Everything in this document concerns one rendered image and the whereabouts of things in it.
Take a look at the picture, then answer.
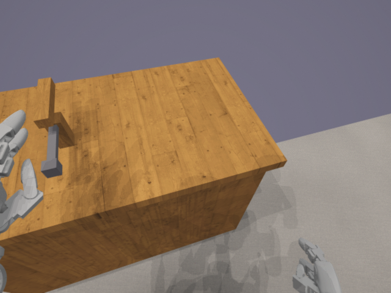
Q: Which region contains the robot right hand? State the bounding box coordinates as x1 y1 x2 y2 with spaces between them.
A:
293 237 342 293

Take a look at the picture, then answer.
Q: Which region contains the counter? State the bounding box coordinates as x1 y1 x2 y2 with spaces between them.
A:
0 57 287 293

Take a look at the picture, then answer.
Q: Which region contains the tap lever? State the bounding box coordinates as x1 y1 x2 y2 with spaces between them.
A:
41 125 62 178

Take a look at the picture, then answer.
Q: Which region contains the robot left hand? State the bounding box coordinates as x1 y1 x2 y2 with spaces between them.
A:
0 110 43 234

